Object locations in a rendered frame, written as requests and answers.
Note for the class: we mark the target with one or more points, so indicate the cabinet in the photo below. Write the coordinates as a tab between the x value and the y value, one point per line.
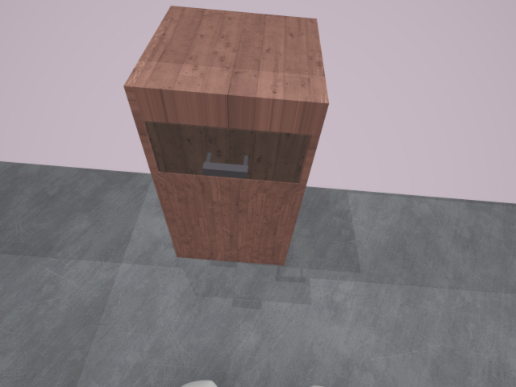
221	68

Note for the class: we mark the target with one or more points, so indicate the handle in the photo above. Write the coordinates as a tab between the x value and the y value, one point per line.
225	170

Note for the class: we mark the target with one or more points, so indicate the drawer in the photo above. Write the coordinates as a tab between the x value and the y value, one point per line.
183	148

